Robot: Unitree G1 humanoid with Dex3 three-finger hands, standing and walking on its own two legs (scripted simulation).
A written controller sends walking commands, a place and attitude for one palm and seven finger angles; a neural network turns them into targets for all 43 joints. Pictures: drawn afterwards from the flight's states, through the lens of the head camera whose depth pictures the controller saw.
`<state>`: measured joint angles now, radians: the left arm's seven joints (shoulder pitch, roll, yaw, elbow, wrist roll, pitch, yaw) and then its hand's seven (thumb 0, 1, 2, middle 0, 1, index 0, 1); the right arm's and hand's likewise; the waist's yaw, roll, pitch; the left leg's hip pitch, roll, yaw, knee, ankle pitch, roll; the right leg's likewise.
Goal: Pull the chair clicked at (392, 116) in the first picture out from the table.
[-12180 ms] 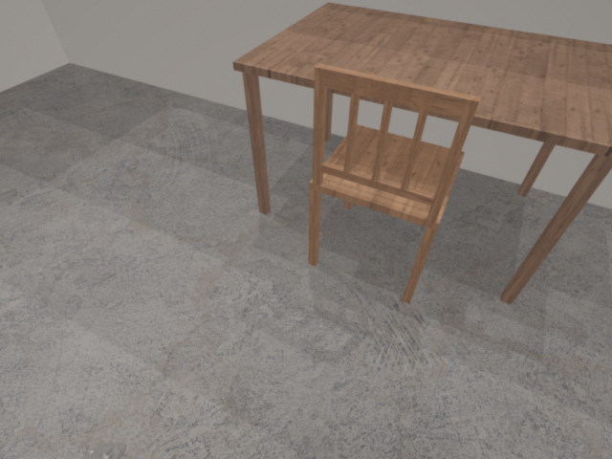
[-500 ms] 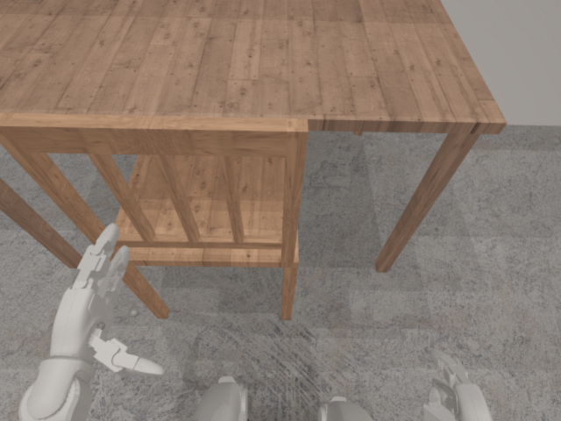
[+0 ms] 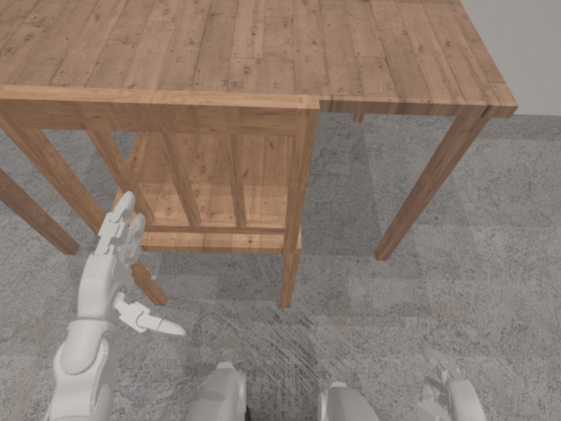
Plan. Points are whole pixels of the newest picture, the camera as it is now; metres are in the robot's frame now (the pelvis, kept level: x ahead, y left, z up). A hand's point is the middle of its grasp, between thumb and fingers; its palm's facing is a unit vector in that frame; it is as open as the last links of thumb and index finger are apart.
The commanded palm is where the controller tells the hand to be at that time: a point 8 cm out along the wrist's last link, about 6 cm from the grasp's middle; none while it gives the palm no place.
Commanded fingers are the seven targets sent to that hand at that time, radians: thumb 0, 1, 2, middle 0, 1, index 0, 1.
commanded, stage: aim the fingers beside a spindle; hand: left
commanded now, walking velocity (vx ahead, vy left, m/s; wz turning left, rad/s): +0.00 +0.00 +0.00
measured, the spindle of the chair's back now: (182, 183) +0.48 +0.18 -0.01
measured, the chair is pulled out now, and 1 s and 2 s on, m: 0.00 0.00 0.00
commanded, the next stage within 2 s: none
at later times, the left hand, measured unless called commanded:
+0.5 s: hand (182, 263) +0.33 +0.15 +0.01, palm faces -0.01 -1.00 -0.03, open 16.9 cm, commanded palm +0.31 +0.21 +0.01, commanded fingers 0.00 -0.50 0.30 -0.06 -0.08 -0.06 -0.08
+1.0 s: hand (177, 258) +0.33 +0.16 +0.02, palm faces +0.00 -1.00 -0.05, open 16.9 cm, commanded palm +0.31 +0.22 +0.01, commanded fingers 0.00 -0.50 0.30 -0.06 -0.08 -0.06 -0.08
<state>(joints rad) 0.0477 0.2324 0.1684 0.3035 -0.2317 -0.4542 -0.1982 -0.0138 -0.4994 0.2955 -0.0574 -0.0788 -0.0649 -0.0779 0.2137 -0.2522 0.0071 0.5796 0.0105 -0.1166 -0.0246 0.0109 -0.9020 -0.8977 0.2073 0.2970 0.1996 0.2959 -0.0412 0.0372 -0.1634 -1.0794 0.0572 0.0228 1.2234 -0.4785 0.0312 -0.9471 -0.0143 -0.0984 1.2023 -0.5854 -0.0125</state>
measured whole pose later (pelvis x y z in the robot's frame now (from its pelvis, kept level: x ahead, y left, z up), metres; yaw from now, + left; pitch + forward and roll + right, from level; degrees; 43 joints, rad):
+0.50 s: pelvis +0.00 +0.00 -0.01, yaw -1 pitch +21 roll -3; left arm -0.09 0.20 0.11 0.38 -0.17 -0.46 -0.11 -0.01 -0.50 0.30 -0.06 -0.08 -0.06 -0.08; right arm 0.20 -0.24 0.01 0.58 0.00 -0.05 -0.01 0.01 -0.90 -0.90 0.21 0.30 0.20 0.30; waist -0.04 0.04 -0.17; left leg -1.17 0.06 0.03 1.29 -0.50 0.04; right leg -1.04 -0.02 -0.09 1.27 -0.61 -0.01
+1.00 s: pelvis +0.00 -0.01 -0.01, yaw +0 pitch +21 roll -2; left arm -0.07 0.23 0.15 0.38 -0.20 -0.48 -0.15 -0.01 -0.50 0.30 -0.06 -0.08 -0.07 -0.08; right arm 0.19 -0.25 0.00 0.59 0.01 -0.04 -0.02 0.01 -0.90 -0.90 0.21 0.30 0.20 0.30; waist -0.04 0.03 -0.17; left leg -1.15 0.06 0.02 1.27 -0.50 0.02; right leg -1.02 -0.01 -0.10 1.26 -0.61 -0.03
